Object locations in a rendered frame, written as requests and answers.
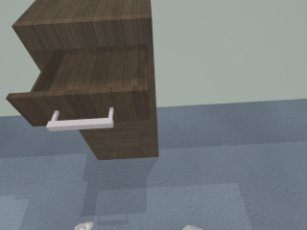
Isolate cabinet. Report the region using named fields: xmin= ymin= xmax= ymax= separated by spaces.
xmin=12 ymin=0 xmax=159 ymax=161

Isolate drawer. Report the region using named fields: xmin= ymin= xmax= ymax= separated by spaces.
xmin=6 ymin=44 xmax=151 ymax=127

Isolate handle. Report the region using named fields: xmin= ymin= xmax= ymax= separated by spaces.
xmin=46 ymin=107 xmax=114 ymax=131

